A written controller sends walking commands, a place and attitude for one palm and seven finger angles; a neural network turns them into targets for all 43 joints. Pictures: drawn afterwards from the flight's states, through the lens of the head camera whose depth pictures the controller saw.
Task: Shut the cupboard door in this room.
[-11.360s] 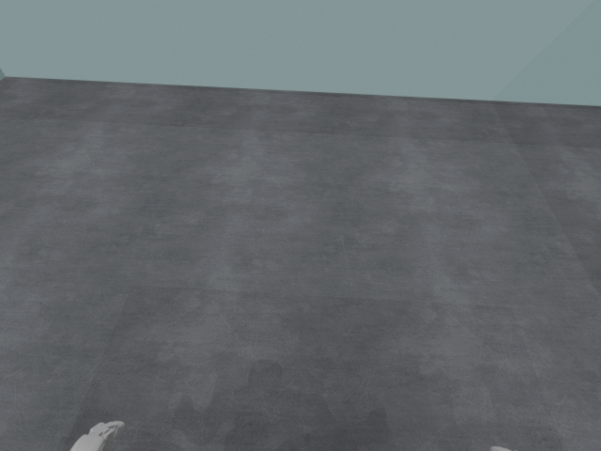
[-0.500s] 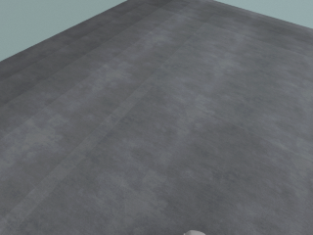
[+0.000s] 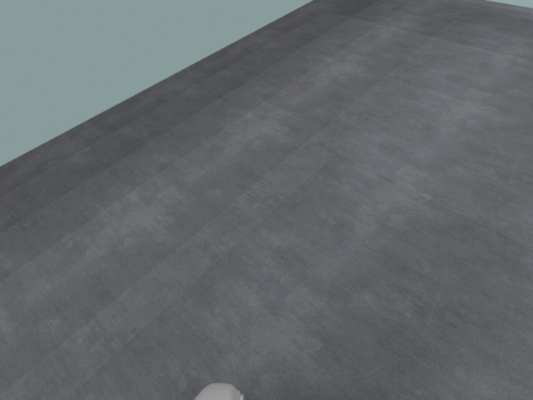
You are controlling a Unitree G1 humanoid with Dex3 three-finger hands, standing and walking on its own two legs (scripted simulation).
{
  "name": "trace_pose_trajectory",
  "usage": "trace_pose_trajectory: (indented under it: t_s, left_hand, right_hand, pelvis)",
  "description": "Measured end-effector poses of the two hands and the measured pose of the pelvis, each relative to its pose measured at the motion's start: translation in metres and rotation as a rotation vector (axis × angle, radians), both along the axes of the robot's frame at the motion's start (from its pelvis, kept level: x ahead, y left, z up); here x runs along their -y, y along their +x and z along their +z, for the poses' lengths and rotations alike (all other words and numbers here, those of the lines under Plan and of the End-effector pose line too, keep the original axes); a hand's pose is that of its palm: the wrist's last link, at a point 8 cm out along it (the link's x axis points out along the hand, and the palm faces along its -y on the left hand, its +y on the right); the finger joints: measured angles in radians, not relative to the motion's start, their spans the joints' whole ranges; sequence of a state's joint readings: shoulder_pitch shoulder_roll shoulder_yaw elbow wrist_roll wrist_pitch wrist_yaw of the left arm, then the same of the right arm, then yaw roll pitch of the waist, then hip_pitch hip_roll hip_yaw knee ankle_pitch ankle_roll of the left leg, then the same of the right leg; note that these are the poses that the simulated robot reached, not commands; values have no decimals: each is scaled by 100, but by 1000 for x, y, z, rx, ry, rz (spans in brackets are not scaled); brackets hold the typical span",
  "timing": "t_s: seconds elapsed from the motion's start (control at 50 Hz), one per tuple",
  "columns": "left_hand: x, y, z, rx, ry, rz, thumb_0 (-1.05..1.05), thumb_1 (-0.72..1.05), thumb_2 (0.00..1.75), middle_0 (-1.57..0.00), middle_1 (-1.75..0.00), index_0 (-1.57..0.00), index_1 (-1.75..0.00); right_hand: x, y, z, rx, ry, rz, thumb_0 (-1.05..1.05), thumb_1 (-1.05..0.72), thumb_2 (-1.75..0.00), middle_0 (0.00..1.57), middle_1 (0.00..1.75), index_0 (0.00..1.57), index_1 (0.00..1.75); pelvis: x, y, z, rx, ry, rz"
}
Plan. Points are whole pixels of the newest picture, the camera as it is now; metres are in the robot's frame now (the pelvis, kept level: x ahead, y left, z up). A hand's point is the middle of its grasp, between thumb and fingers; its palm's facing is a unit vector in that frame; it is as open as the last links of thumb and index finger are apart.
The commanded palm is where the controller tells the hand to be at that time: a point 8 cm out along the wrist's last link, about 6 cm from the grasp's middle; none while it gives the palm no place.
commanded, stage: turn or walk to find it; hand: left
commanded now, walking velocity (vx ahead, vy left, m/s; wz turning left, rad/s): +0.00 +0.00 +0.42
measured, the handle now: out of the picture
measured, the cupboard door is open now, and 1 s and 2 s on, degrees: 78 78 78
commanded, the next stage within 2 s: none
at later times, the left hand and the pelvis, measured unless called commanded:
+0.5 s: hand out of the picture -0.05 +0.27 -0.18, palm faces +0.27 -0.93 -0.23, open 7.4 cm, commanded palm none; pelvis -0.04 +0.05 +0.00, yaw +12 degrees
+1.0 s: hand out of the picture -0.06 +0.18 -0.14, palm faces +0.41 -0.86 -0.29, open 7.4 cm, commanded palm none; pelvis -0.06 -0.03 +0.00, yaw +26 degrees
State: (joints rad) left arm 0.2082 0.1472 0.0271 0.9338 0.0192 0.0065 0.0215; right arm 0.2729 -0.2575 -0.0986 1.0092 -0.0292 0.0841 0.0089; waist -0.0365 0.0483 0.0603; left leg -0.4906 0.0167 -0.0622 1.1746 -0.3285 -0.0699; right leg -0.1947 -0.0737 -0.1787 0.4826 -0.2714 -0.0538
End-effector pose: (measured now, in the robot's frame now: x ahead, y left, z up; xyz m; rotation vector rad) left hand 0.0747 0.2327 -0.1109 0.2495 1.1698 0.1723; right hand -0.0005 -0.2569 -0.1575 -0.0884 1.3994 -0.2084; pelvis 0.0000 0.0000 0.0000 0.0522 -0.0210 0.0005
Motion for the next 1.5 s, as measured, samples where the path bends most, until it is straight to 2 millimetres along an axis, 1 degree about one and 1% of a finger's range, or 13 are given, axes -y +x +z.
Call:
trace_pose_trajectory:
  t_s: [0.16, 0.28, 0.36, 0.46, 0.56, 0.66, 0.78, 0.94, 1.08, 1.2, 1.36, 1.42, 1.5]
  left_hand:
    - [-19, -72, -15, -96, -16, 138, 1, 91, 90, -20, -30, -20, -30]
    - [-49, -129, -39, -168, -48, 239, 1, 91, 90, -20, -30, -20, -30]
    - [-67, -152, -49, -207, -60, 284, 1, 91, 90, -20, -30, -20, -30]
    - [-78, -148, -40, -155, -73, 308, 1, 91, 90, -20, -30, -20, -30]
    - [-80, -133, -30, -76, -59, 308, 1, 91, 90, -20, -30, -20, -30]
    - [-71, -116, -21, -26, -32, 297, 1, 91, 90, -20, -30, -20, -30]
    - [-44, -100, -11, 58, 15, 296, 1, 91, 90, -20, -30, -20, -30]
    - [2, -140, 5, 36, 28, 387, 1, 91, 90, -20, -30, -20, -30]
    - [26, -186, -1, -8, 1, 504, 1, 91, 90, -20, -30, -20, -30]
    - [37, -242, -13, -83, -32, 600, 1, 92, 90, -20, -30, -20, -30]
    - [33, -325, -47, -172, -93, 736, 1, 91, 90, -20, -30, -20, -30]
    - [29, -338, -47, -194, -104, 761, 1, 91, 90, -20, -30, -20, -30]
    - [22, -336, -37, -147, -100, 779, 1, 91, 90, -20, -30, -20, -30]
  right_hand:
    - [-10, 48, 7, 40, -31, 146, 0, -91, -90, 20, 30, 19, 30]
    - [-48, 103, 17, 181, -64, 272, 0, -91, -90, 20, 30, 19, 30]
    - [-75, 122, 31, 267, -74, 329, 0, -91, -90, 20, 30, 20, 30]
    - [-93, 119, 41, 275, -73, 370, 0, -91, -90, 20, 30, 20, 30]
    - [-95, 103, 37, 243, -49, 379, 0, -91, -90, 20, 30, 20, 30]
    - [-79, 77, 24, 185, -23, 360, 0, -90, -90, 21, 30, 20, 30]
    - [-41, 45, -4, 78, 10, 354, 0, -90, -90, 21, 30, 20, 30]
    - [-4, 44, -6, 4, 20, 410, 0, -91, -90, 20, 30, 20, 30]
    - [2, 61, 0, -13, -2, 505, 0, -91, -90, 20, 30, 20, 30]
    - [-26, 95, 6, 44, -16, 616, 0, -91, -90, 20, 30, 19, 30]
    - [-102, 135, 20, 248, -17, 774, 0, -91, -90, 20, 30, 19, 30]
    - [-120, 134, 32, 286, -8, 808, 0, -91, -90, 20, 30, 20, 30]
    - [-130, 127, 38, 281, -1, 840, 0, -91, -90, 20, 30, 20, 30]
  pelvis:
    - [-8, -11, -3, -10, -8, 78]
    - [-31, -23, -13, -10, -41, 138]
    - [-43, -30, -15, 6, -41, 151]
    - [-50, -37, -4, 11, -69, 198]
    - [-48, -45, -1, 5, -64, 230]
    - [-35, -51, -3, -5, -52, 264]
    - [-4, -56, -13, -21, -27, 322]
    - [24, -59, -3, -2, 1, 414]
    - [34, -62, 0, -5, 4, 494]
    - [31, -73, -2, -10, -6, 550]
    - [11, -100, -18, 3, -35, 620]
    - [8, -105, -13, 13, -41, 633]
    - [7, -110, -5, 15, -61, 671]
